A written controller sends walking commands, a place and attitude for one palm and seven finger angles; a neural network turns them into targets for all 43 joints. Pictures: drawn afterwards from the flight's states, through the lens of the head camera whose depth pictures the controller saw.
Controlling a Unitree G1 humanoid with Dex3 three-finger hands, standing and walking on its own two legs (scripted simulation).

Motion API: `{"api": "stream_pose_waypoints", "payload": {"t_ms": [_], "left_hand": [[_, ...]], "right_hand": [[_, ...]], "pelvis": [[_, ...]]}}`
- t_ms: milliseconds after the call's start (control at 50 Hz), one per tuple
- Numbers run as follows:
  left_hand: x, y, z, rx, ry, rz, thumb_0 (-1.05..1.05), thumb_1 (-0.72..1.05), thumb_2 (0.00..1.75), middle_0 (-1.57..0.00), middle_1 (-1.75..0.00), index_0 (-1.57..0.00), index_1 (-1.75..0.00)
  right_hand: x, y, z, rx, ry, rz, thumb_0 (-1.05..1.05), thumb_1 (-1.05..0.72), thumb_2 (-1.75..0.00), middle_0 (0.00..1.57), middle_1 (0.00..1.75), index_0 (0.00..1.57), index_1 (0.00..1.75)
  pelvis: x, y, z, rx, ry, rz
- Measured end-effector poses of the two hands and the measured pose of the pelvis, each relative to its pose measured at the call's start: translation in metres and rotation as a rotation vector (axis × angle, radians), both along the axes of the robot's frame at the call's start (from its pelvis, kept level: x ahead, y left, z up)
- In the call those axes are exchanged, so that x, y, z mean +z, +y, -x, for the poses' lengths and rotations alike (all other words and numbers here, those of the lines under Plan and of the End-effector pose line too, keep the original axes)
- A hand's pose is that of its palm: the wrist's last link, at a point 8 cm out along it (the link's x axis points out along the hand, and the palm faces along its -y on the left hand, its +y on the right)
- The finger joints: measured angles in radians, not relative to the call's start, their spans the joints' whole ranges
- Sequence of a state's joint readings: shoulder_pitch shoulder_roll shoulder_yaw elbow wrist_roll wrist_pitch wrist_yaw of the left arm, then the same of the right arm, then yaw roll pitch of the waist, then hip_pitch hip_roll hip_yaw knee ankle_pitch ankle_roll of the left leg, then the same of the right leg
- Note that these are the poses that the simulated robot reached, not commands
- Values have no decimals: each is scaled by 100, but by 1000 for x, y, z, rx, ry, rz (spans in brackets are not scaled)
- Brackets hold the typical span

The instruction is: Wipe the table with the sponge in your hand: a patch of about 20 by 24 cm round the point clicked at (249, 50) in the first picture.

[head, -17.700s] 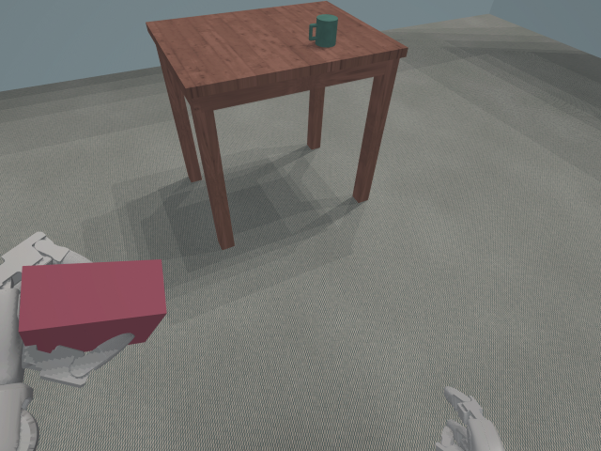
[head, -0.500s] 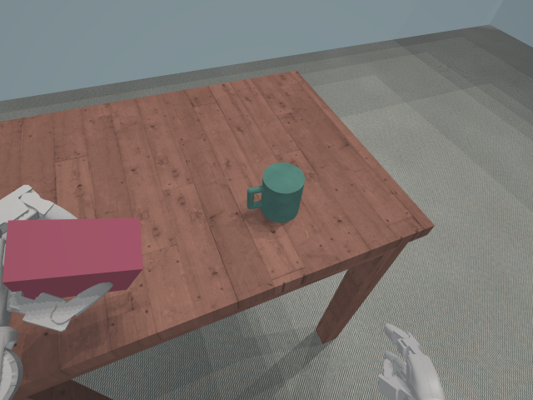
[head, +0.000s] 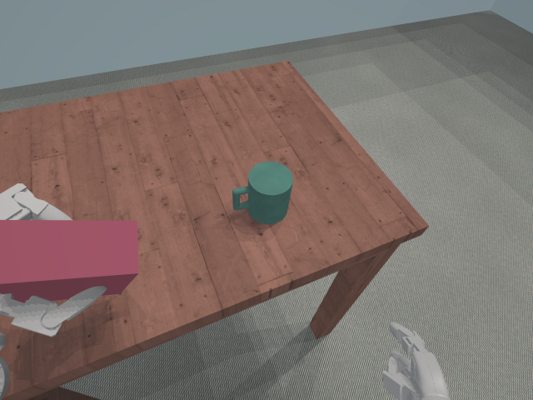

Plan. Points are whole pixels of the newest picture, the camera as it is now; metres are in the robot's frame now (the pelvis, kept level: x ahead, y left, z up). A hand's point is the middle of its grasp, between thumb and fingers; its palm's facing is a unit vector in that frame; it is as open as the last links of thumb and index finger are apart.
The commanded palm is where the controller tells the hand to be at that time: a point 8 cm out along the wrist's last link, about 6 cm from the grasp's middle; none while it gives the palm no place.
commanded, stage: shuffle to correct the standing spot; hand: left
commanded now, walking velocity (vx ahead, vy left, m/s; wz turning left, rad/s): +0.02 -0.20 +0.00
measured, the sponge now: (90, 263) +0.23 +0.21 +0.15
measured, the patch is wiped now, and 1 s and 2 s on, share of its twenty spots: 0.00 0.00 0.00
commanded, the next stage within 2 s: none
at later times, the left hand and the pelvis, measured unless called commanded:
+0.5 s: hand (42, 278) +0.21 +0.24 +0.16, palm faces +0.33 -0.86 -0.39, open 9.6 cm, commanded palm +0.14 +0.28 +0.18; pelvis -0.01 +0.00 +0.00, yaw +1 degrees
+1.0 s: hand (40, 277) +0.20 +0.24 +0.17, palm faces +0.34 -0.85 -0.39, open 9.6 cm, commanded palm +0.14 +0.28 +0.18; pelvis -0.01 +0.00 +0.00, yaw +1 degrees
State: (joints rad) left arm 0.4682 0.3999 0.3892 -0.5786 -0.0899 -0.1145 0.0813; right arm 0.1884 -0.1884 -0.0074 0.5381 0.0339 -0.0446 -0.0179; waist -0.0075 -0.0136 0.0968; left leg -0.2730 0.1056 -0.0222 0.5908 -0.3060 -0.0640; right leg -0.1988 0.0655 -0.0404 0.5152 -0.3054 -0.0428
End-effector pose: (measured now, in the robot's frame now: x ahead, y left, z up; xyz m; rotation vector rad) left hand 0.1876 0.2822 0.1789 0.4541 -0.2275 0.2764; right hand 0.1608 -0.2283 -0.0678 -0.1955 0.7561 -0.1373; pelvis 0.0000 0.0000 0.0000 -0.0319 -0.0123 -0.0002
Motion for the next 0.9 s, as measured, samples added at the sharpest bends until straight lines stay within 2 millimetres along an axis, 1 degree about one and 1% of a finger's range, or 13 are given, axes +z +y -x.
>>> {"api": "stream_pose_waypoints", "payload": {"t_ms": [160, 360, 460, 580, 700, 900], "left_hand": [[6, -1, 8, 9, -6, -16, 0, -46, 103, -80, -135, -79, -135], [1, -2, 18, 20, 6, 7, 0, -46, 103, -80, -135, -79, -135], [0, 0, 20, 25, 2, 16, 0, -46, 103, -80, -135, -79, -135], [3, 0, 21, 21, -8, 5, 0, -46, 103, -80, -135, -79, -135], [5, -1, 23, 19, -8, -5, 0, -46, 103, -80, -135, -79, -135], [-1, 0, 23, 32, 5, 19, 0, -46, 103, -80, -135, -79, -135]], "right_hand": [[-1, 9, -2, 33, -5, -28, 1, -90, -90, 20, 30, 20, 30], [0, 4, 5, 27, -8, -19, 1, -90, -90, 20, 30, 20, 30], [1, 0, 12, 16, 3, -5, 1, -90, -90, 20, 30, 20, 30], [1, 0, 17, 11, 11, -5, 1, -90, -90, 20, 30, 20, 30], [-1, 3, 18, 16, 8, -19, 1, -90, -90, 20, 30, 20, 30], [-2, 5, 16, 19, 14, -21, 1, -90, -90, 20, 30, 20, 30]], "pelvis": [[2, -2, 5, 6, -3, 6], [1, -4, 12, 9, -6, 4], [1, -3, 13, 10, -8, 4], [2, -2, 15, 13, -10, 7], [2, -3, 16, 13, -10, 8], [2, -2, 15, 13, -8, 6]]}}
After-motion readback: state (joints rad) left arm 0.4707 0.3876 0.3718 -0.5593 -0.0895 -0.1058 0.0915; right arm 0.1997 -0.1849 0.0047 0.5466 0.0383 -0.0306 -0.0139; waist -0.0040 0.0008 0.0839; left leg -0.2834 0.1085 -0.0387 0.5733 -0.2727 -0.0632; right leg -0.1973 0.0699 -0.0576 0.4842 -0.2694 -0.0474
